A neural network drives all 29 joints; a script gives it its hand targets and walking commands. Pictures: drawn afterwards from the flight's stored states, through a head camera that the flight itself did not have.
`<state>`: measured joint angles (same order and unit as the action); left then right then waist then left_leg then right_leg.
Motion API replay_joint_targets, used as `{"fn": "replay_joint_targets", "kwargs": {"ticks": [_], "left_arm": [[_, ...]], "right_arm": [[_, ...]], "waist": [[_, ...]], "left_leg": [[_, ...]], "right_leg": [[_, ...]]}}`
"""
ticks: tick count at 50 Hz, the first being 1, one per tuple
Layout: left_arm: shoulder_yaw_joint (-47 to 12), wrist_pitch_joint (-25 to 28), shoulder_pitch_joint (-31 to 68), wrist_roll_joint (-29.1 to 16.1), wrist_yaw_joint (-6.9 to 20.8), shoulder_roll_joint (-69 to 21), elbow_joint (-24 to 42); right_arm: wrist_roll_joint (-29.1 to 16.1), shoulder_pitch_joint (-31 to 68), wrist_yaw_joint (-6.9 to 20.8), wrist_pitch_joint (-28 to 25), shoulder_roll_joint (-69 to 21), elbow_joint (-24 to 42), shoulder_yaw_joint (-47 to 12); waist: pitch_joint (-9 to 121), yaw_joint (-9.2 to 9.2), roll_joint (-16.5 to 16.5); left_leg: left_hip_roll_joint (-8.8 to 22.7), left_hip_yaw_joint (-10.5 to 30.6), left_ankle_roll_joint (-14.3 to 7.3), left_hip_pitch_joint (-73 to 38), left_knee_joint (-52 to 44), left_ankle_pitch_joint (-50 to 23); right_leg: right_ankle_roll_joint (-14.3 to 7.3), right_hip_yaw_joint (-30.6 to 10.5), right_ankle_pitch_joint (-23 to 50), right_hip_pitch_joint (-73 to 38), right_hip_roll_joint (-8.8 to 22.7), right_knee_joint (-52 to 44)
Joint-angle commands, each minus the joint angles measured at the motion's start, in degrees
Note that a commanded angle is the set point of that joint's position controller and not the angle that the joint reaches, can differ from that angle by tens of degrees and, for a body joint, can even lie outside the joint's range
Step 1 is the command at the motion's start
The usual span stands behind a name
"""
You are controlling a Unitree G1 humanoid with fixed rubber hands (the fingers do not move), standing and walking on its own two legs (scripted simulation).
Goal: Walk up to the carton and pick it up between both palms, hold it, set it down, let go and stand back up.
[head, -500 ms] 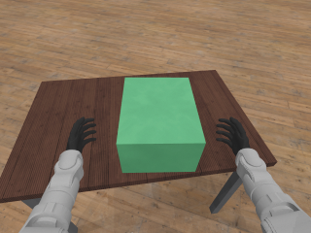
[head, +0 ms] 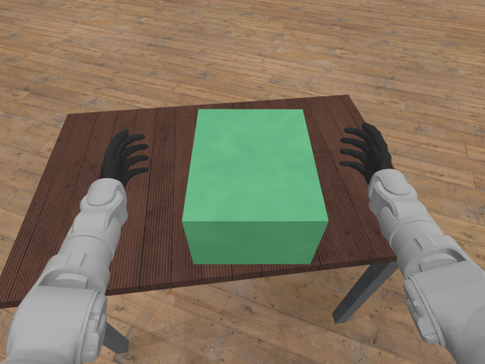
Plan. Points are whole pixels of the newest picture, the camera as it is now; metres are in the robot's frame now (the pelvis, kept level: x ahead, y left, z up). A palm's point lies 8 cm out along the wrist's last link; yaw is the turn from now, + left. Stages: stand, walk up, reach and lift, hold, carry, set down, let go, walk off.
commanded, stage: reach and lift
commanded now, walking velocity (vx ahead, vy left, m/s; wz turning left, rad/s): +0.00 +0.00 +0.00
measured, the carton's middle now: (251, 182) +0.51 +0.02 -0.03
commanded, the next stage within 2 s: none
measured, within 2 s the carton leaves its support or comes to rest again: neither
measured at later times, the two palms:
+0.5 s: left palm (111, 142) +0.44 +0.25 +0.14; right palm (376, 127) +0.49 -0.19 +0.15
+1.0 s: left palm (126, 178) +0.44 +0.25 +0.05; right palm (353, 162) +0.49 -0.18 +0.07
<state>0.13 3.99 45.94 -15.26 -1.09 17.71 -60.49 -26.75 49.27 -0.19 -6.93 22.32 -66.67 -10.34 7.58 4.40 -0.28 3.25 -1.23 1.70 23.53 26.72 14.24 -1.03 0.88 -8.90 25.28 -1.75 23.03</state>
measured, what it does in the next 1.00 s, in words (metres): stands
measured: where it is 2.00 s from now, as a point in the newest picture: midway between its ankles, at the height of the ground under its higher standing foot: outside the picture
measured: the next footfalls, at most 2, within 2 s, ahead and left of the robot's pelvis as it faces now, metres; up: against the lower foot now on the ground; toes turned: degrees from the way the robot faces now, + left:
none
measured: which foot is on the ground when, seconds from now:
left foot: down 0.00-1.00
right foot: down 0.00-1.00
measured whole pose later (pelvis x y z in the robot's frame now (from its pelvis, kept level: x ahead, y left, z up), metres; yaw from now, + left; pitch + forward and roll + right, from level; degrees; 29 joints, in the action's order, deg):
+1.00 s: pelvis -0.01 -0.01 -0.02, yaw +2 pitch +28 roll +0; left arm -9.2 19.8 66.8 -22.9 -0.2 20.0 -91.1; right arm -25.8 66.6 0.7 -13.8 19.7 -83.9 -9.9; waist 15.2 2.2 1.8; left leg 2.4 0.6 2.4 48.1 34.3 14.1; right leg -1.8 2.7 -10.4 50.0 -0.7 32.5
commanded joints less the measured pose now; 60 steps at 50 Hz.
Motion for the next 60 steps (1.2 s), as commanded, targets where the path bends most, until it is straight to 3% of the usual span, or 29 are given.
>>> {"fn": "replay_joint_targets", "kwargs": {"ticks": [1,9,13,19,27,37,48,60], "left_arm": [[1.0,1.6,23.3,-0.6,0.0,9.8,5.2],[-1.6,2.4,31.5,-2.8,0.1,11.9,-1.3],[-3.9,3.0,37.1,-5.0,0.0,12.7,-5.1],[-5.7,3.4,41.2,-6.0,0.2,13.9,-10.2],[-8.4,5.3,44.8,-7.5,0.4,13.4,-15.9],[-10.1,10.7,44.8,-8.2,0.5,12.2,-20.9],[-9.1,17.8,43.1,-7.6,0.9,10.9,-26.0],[-7.2,21.5,42.9,-7.0,-0.1,8.9,-22.8]], "right_arm": [[-0.8,22.8,-0.1,-1.0,9.4,6.2,0.9],[-2.3,31.1,-0.1,0.6,10.0,1.6,-0.6],[-2.5,35.6,0.1,1.2,10.6,-0.5,-0.7],[-3.2,39.4,-0.1,1.9,10.8,-4.2,-1.6],[-3.3,42.2,0.9,1.3,10.3,-7.6,-1.8],[-1.9,40.8,1.7,-2.4,8.5,-9.8,-0.9],[1.1,38.2,0.8,-8.8,6.2,-10.9,1.3],[2.7,38.3,0.1,-13.1,5.4,-8.8,2.4]], "waist": [[30.4,0.08,1.4],[33.5,0.52,1.1],[35.7,-0.19,1.5],[39.0,-0.47,1.8],[39.9,-0.74,1.5],[41.3,-1.09,1.1],[46.9,-1.59,1.5],[56.1,-0.70,0.6]], "left_leg": [[-2.9,-1.7,1.3,-10.9,1.3,-26.4],[-2.9,-2.0,1.0,-5.9,1.2,-24.0],[-2.8,-2.1,1.0,-3.7,1.5,-22.0],[-3.1,-2.2,1.3,-0.1,2.1,-23.4],[-2.8,-1.9,1.7,2.2,2.1,-22.0],[-2.7,-2.2,1.7,7.2,3.3,-20.0],[-3.3,-3.0,1.9,15.0,7.4,-20.5],[-3.2,-3.7,2.9,15.4,12.1,-24.3]], "right_leg": [[2.1,0.6,16.8,-12.8,-1.3,0.0],[2.2,0.5,17.2,-12.6,-0.7,1.3],[2.1,0.9,16.4,-11.5,-0.4,2.1],[2.4,1.1,21.0,-13.5,-0.3,3.8],[2.2,1.9,18.5,-10.6,-0.2,4.4],[2.3,2.3,15.7,-7.6,0.6,6.4],[3.0,1.6,19.0,-6.9,1.0,11.7],[2.8,2.1,20.5,-3.4,0.1,15.7]]}}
